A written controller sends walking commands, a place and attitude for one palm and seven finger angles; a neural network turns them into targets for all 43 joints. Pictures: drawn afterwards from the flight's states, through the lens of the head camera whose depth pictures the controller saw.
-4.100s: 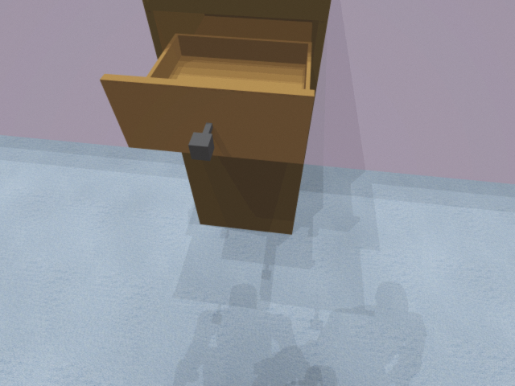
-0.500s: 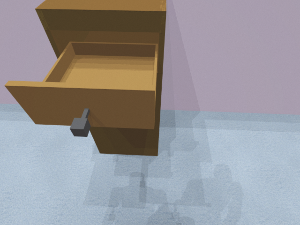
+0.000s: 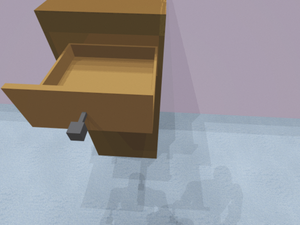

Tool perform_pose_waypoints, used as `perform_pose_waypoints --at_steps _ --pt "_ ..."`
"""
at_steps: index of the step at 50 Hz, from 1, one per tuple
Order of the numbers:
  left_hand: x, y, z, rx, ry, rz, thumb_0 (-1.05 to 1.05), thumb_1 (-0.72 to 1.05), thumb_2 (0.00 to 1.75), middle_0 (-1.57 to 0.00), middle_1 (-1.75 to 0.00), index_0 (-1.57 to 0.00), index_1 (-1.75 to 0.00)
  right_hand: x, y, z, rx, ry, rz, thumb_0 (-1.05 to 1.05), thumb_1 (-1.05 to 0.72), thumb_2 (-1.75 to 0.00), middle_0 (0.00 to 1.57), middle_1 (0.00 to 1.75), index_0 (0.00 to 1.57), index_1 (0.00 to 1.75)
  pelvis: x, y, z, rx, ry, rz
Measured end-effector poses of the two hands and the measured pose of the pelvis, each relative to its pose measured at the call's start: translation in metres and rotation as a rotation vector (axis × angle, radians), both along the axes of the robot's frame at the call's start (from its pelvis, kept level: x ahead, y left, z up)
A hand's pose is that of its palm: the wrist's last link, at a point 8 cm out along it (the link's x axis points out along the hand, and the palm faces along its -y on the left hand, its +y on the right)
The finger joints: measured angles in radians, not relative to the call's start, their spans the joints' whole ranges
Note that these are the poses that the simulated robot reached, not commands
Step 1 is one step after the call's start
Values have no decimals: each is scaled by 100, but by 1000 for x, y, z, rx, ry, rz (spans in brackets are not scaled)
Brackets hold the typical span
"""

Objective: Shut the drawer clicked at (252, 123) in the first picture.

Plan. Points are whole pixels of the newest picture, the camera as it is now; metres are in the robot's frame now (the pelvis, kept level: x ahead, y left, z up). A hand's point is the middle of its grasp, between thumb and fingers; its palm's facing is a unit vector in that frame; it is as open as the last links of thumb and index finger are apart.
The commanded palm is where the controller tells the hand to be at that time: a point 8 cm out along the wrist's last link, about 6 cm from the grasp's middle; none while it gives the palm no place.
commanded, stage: look again from close up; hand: left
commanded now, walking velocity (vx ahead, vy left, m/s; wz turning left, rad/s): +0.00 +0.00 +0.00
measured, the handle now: (79, 125) +0.34 +0.22 +0.08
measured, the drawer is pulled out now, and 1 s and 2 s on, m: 0.30 0.30 0.30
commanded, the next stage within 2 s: shuffle to correct the standing spot in 0.34 s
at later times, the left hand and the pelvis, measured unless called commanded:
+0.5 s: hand out of the picture -0.01 +0.17 -0.18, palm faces +0.04 -0.98 -0.19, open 7.4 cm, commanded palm none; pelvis +0.00 +0.00 +0.00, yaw +0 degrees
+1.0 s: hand out of the picture +0.09 +0.19 -0.19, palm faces +0.05 -0.97 -0.24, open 7.3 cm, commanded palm none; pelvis +0.07 +0.01 -0.02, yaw +1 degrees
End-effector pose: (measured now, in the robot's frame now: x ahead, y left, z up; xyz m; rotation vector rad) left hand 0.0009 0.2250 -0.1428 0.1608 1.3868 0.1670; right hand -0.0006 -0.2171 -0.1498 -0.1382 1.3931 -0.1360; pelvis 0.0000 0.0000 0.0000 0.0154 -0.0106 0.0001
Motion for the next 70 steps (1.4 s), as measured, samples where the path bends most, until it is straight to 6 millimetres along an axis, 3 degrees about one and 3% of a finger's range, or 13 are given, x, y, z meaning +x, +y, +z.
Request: perform_pose_waypoints --at_steps 27,39,43,49,53,58,66,70 --pt "-14 -7 -4 -26 23 21 1 92 90 -20 -30 -20 -30 -11 6 1 7 26 -4 1 -92 -90 20 30 20 30 -1 0 -1 -3 -5 3" --pt "-21 5 -22 -68 106 79 1 91 90 -20 -30 -20 -30 0 23 -4 -10 59 -20 0 -91 -90 20 30 20 30 33 19 -14 -3 5 1" --pt "4 11 -19 -46 129 39 1 91 90 -20 -30 -20 -30 -2 32 -4 -5 68 -54 0 -91 -90 20 30 20 30 46 20 -13 -1 10 -14" --pt "73 14 -12 21 -16 25 2 93 90 -20 -30 -20 -30 -9 35 -11 50 186 -64 0 -91 -90 20 30 20 30 64 7 -16 11 9 13" --pt "101 13 -5 45 -82 17 1 93 90 -20 -30 -20 -30 13 27 -14 48 179 -73 0 -91 -90 20 30 20 30 69 3 -13 3 16 44" --pt "112 13 -6 33 -122 23 1 93 90 -20 -30 -20 -30 60 16 -9 8 55 -41 1 -91 -90 20 30 20 30 62 7 -10 4 14 42" --pt "102 24 -11 13 -130 8 0 93 90 -20 -30 -20 -30 103 4 0 -48 -122 1 1 -93 -90 20 30 20 30 54 19 -13 -15 7 13" --pt "90 35 -6 18 -117 -26 1 92 90 -20 -30 -20 -30 118 11 5 -38 -219 7 1 -92 -90 19 30 19 30 52 29 -12 -12 0 13"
